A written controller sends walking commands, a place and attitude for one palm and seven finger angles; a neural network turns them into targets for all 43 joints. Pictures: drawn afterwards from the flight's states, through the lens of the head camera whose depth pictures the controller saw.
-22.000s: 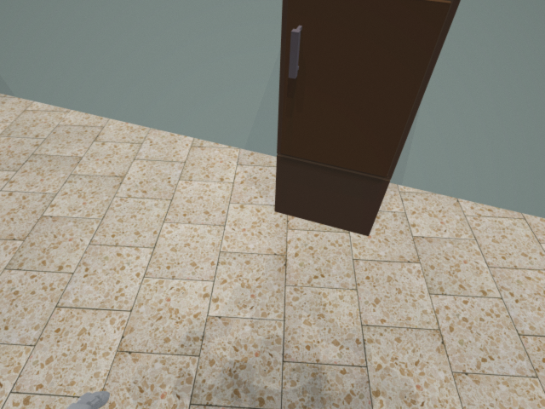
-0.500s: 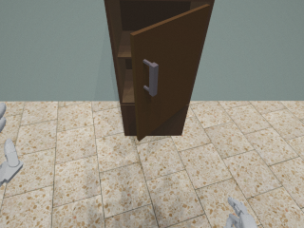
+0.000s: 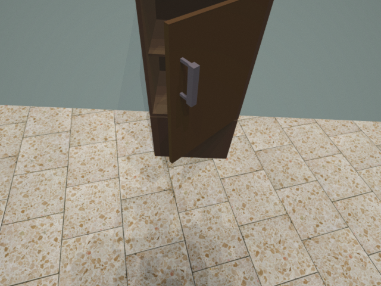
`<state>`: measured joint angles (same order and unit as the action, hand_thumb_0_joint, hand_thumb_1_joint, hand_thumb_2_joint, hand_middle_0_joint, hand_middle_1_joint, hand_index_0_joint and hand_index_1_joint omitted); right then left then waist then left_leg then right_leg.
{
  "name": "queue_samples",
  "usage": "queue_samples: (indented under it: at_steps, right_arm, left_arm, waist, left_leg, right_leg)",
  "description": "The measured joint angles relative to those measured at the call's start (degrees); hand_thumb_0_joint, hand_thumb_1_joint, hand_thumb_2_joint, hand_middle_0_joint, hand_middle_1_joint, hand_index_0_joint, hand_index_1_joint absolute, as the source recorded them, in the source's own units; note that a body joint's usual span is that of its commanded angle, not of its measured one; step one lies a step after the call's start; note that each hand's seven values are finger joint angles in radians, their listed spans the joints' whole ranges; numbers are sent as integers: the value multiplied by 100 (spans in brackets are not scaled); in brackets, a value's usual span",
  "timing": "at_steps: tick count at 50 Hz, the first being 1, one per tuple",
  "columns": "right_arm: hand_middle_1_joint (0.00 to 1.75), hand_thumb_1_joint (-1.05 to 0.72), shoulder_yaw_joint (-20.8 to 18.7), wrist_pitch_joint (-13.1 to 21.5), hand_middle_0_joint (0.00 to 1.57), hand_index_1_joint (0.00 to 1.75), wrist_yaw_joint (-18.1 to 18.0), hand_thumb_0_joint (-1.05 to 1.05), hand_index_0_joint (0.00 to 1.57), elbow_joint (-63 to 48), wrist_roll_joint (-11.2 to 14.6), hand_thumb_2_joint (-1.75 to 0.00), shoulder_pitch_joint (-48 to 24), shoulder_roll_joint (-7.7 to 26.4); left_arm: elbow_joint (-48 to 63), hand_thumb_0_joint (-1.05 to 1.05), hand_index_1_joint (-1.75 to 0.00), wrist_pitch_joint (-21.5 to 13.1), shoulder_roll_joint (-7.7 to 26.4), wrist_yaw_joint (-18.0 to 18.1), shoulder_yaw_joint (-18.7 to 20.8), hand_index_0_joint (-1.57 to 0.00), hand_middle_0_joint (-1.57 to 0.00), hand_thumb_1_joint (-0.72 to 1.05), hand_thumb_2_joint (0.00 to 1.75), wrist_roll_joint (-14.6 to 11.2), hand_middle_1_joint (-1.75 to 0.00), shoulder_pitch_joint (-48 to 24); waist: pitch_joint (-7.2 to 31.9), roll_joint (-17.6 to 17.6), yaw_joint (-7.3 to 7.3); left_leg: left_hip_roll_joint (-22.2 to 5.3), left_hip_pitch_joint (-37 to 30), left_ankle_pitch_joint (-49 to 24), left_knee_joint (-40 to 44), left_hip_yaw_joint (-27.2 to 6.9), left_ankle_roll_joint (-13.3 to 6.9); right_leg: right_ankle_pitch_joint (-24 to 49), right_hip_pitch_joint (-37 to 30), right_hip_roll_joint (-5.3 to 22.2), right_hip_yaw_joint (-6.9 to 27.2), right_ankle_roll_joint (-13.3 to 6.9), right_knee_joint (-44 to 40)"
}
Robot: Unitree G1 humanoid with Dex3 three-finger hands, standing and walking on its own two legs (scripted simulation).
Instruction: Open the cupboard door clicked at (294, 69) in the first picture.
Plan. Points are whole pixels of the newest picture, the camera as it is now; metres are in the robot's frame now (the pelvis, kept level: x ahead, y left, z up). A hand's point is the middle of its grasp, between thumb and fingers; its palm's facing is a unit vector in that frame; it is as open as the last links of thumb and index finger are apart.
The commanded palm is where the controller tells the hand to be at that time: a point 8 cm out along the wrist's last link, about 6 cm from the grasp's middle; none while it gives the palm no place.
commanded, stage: let the arm hang, fingers relaxed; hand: left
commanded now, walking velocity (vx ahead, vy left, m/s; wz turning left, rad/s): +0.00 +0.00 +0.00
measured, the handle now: (187, 82) +0.64 +0.05 +0.05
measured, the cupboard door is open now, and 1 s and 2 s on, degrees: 43 43 43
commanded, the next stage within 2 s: look to check the result in 0.70 s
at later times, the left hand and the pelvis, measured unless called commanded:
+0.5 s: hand out of the picture +0.05 +0.19 -0.16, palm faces +0.02 -0.97 -0.23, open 7.4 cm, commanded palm none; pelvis +0.02 +0.00 +0.01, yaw -1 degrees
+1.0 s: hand out of the picture +0.06 +0.20 -0.16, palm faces +0.02 -0.97 -0.25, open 7.4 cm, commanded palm none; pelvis +0.04 +0.00 +0.01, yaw -1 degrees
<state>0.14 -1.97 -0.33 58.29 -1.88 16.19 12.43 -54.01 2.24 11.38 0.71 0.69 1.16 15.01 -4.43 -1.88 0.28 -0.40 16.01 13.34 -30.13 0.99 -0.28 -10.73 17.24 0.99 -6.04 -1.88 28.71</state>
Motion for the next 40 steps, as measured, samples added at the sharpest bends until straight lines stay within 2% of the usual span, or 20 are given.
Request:
queue_samples:
  at_steps: [6,13,30,40]
  right_arm:
    - [30,-90,-31,-14,20,30,-40,1,20,331,25,-90,231,-118]
    - [30,-90,-51,51,20,30,-54,1,20,463,31,-90,175,-240]
    - [30,-90,-38,189,20,30,-110,0,20,637,41,-90,-57,-288]
    - [30,-90,-45,199,20,30,-121,0,20,661,49,-90,-209,-228]
  left_arm:
    - [-638,0,-30,-77,42,-9,32,-20,-21,94,90,-23,-30,136]
    - [-981,0,-29,-111,66,32,104,-20,-20,91,90,-26,-30,110]
    - [-1018,0,-29,-249,-213,48,60,-20,-20,90,90,-36,-30,-347]
    - [-1101,0,-30,-269,-119,39,70,-20,-20,91,90,-38,-30,-316]
  waist:
    - [72,266,-37]
    - [153,451,-21]
    - [236,258,-5]
    - [162,263,-20]
  left_leg:
    - [-10,-172,-96,246,-13,8]
    - [-14,-282,-116,362,40,3]
    - [29,-599,-123,668,91,-3]
    - [25,-723,-103,796,72,2]
  right_leg:
    - [110,-191,-26,-15,-12,-283]
    - [113,-256,-37,38,-15,-345]
    - [57,-484,-8,95,33,-491]
    - [34,-617,-20,78,40,-623]
